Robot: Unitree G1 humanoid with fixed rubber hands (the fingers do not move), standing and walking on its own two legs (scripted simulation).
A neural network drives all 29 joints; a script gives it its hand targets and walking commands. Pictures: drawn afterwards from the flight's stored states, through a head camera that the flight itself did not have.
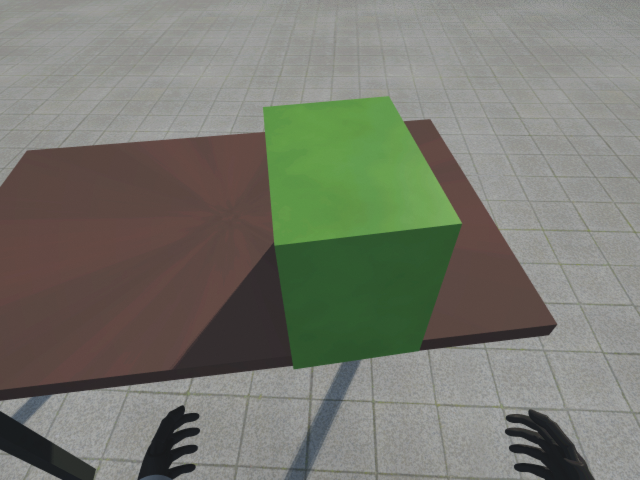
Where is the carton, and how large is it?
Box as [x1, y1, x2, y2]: [263, 96, 461, 368]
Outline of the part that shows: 388,96 263,107 274,245 293,368 415,351 419,349 461,222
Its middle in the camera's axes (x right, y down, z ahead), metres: +0.03 -0.01 +0.62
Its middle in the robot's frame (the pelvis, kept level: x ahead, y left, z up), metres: +0.47 +0.00 +0.04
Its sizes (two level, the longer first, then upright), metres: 0.301 0.204 0.287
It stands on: a table, 0.68 m high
